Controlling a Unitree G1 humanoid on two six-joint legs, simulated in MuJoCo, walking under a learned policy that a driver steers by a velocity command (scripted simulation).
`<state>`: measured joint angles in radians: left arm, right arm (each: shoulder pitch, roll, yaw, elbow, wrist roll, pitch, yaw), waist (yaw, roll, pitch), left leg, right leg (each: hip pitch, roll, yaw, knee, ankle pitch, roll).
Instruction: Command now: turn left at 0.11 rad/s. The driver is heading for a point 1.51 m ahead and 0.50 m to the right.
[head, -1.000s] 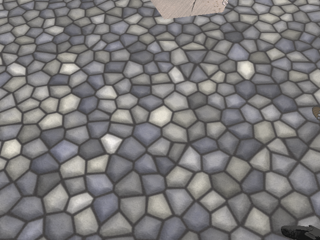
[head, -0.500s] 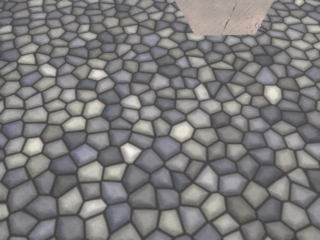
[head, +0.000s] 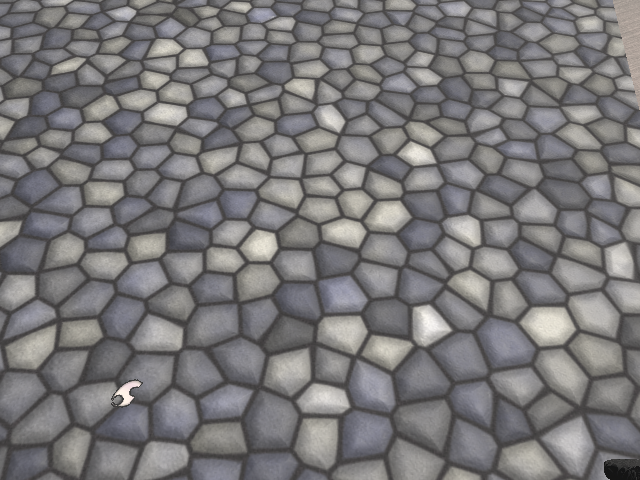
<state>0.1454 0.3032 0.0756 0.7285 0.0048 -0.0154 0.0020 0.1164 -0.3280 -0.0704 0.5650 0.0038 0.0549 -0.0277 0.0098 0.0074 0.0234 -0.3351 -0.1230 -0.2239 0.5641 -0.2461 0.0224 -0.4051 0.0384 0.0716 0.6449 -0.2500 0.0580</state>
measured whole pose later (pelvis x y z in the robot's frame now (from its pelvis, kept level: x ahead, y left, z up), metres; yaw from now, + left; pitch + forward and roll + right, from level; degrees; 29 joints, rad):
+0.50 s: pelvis +0.01 +0.00 +0.01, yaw -20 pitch +2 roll +1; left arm 0.17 0.37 0.12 0.64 -0.03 0.06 0.00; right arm 0.18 -0.28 -0.08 0.67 -0.01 0.00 -0.04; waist -0.01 -0.04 0.05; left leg -0.17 -0.03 0.06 0.42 -0.29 0.04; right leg -0.56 0.01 0.08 1.08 -0.39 0.09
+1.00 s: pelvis +0.01 -0.07 +0.01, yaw -34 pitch +0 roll +0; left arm 0.09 0.22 0.03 0.65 0.03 0.01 0.02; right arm 0.20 -0.31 -0.06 0.74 0.02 0.05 -0.02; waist -0.02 0.04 0.07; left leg -0.45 0.08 -0.01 0.92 -0.40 -0.09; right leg -0.25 0.02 -0.09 0.46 -0.22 -0.06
